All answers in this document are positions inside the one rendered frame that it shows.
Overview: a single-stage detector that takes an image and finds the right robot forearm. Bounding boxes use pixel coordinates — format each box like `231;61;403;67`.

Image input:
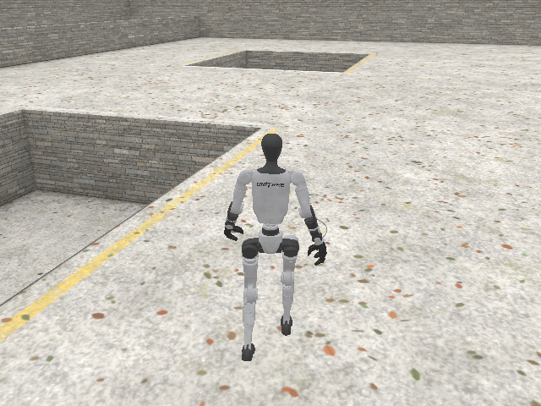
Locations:
304;205;324;245

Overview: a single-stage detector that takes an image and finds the left robot forearm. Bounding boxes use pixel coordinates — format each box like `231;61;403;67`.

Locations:
225;202;239;229

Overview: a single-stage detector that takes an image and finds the robot right hand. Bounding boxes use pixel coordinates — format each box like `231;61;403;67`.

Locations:
308;242;327;266

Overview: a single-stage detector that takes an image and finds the robot right upper arm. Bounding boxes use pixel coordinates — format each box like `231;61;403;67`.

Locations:
289;171;312;218

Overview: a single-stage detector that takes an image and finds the robot left foot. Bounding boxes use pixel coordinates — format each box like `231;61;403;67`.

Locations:
242;343;255;361

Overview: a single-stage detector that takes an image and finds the robot left upper arm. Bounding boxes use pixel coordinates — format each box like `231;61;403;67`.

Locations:
230;169;254;214

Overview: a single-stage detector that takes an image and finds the left robot shin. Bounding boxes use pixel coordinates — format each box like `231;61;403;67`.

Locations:
243;288;256;350

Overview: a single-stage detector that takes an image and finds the robot left hand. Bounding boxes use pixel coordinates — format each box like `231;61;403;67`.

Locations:
224;225;243;241

